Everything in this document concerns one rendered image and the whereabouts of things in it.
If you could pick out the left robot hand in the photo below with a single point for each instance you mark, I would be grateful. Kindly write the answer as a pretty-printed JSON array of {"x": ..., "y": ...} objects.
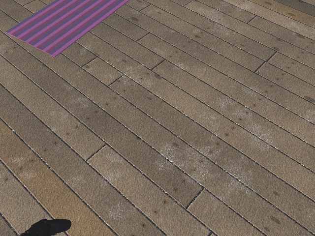
[{"x": 46, "y": 227}]

